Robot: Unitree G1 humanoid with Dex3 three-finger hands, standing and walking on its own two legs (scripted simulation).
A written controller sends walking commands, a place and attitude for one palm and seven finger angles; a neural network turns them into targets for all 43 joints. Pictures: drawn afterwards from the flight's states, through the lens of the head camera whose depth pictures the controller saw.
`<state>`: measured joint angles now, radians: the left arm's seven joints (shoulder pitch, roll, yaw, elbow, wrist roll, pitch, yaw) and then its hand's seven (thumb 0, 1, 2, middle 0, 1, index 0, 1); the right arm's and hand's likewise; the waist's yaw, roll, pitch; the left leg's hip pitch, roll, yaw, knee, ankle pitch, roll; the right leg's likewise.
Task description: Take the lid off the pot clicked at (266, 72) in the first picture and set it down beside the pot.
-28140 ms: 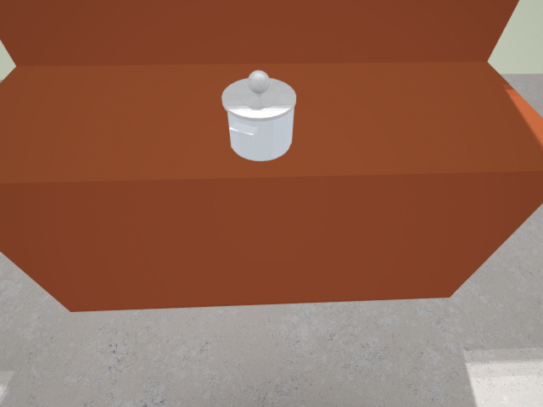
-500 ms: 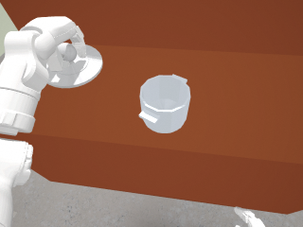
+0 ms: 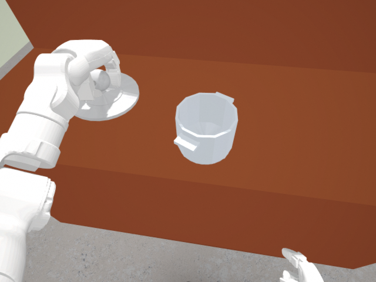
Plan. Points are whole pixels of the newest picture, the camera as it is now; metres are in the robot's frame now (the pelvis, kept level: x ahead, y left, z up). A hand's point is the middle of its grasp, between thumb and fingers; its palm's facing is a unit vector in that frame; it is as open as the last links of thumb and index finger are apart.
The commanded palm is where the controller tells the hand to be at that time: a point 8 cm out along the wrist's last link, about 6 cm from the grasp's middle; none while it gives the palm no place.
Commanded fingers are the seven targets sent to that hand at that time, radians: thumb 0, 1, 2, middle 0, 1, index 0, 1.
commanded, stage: lower the lid onto the table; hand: left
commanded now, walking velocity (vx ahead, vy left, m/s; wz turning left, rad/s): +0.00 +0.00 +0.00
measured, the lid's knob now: (98, 80) +0.48 +0.21 +0.17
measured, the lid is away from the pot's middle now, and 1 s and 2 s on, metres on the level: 0.23 0.23 0.24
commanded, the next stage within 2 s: none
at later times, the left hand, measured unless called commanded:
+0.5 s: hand (102, 93) +0.46 +0.20 +0.15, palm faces -0.36 +0.00 -0.93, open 7.2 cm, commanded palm +0.44 +0.21 +0.23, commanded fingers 0.00 0.43 1.30 -1.01 -0.76 -1.04 -0.77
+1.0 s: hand (106, 107) +0.45 +0.20 +0.12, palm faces -0.40 +0.00 -0.92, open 7.1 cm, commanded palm +0.45 +0.20 +0.20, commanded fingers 0.00 0.43 1.30 -1.01 -0.76 -1.04 -0.77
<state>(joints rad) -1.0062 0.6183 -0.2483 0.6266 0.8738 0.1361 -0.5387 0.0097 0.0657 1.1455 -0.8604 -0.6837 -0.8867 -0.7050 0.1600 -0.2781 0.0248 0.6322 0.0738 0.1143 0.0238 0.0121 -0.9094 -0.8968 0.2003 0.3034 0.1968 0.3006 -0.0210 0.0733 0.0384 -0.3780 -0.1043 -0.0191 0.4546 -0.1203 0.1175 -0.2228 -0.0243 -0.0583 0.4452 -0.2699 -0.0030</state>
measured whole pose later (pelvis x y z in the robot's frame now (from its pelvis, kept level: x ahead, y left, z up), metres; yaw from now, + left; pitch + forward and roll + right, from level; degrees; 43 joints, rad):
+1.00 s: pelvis +0.01 -0.03 +0.00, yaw -1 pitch +4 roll -2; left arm -0.83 0.66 -0.16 0.69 0.86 -0.01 -0.47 0.01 0.07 1.14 -0.85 -0.68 -0.88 -0.71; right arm 0.19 -0.30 0.01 0.64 0.08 0.17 0.01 0.01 -0.91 -0.90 0.20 0.30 0.20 0.30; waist -0.05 0.07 0.05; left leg -0.39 -0.07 -0.02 0.49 -0.16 0.08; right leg -0.23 0.01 -0.05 0.44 -0.28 0.00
